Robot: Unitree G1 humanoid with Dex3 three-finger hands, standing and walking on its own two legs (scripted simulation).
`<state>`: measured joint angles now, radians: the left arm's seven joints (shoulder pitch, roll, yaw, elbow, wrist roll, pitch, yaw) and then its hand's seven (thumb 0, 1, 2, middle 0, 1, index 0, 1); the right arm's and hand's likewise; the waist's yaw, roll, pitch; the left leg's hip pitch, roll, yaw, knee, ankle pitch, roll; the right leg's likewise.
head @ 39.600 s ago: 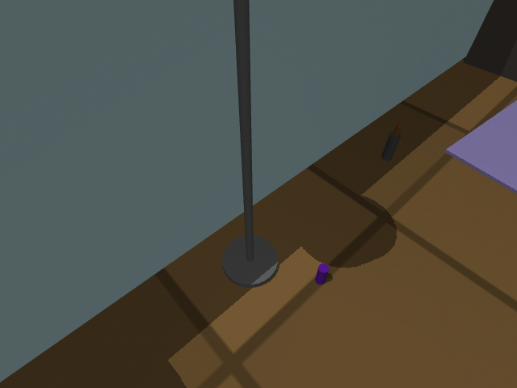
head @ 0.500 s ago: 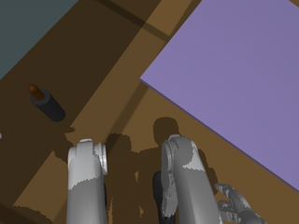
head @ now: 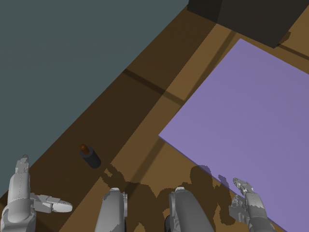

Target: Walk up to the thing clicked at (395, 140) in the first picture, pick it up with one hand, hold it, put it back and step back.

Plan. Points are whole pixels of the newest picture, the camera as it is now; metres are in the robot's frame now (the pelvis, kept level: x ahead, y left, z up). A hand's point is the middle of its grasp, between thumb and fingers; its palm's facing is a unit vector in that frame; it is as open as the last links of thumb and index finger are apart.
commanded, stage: home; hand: left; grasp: from above
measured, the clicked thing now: (89, 155) +0.46 +0.27 -0.49
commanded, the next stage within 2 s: none
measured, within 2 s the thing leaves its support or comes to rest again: rests again in 0.02 s
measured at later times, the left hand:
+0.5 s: hand (48, 200) +0.21 +0.20 +0.07, palm faces +0.12 -0.95 -0.30, open 17.4 cm
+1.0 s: hand (55, 200) +0.21 +0.19 +0.06, palm faces +0.12 -0.95 -0.28, open 17.3 cm
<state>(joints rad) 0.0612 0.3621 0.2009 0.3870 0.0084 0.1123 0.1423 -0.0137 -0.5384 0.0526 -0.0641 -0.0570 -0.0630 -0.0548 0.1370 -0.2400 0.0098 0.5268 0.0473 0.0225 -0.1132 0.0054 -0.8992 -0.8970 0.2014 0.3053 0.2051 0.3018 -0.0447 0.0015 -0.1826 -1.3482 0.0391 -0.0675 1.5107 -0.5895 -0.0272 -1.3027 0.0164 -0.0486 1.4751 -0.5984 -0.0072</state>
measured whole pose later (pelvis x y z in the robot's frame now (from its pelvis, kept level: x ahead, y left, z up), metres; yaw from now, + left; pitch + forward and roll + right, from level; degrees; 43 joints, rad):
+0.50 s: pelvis +0.04 +0.01 +0.11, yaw +1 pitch +9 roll -2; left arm 0.49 0.21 -0.03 -0.05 -0.02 0.27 0.16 -0.01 -0.54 0.05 -0.06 -0.06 -0.06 -0.06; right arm 0.30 -0.19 0.04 0.47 0.03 -0.06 -0.19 0.01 -0.90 -0.90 0.20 0.31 0.21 0.30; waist -0.04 0.05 -0.15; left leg -0.68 0.03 -0.03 1.00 -0.48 0.00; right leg -0.63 0.00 -0.02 0.95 -0.47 0.01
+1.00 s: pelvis +0.05 +0.00 +0.12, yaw +2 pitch +8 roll -2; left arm 0.47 0.21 -0.01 -0.01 -0.01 0.26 0.13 -0.01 -0.52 0.07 -0.06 -0.06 -0.06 -0.06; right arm 0.29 -0.21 0.03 0.50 0.02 -0.10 -0.18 0.01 -0.90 -0.90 0.20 0.30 0.20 0.30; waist -0.03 0.03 -0.12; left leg -0.63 0.04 -0.04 0.96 -0.47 -0.02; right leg -0.58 0.01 -0.04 0.93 -0.47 0.00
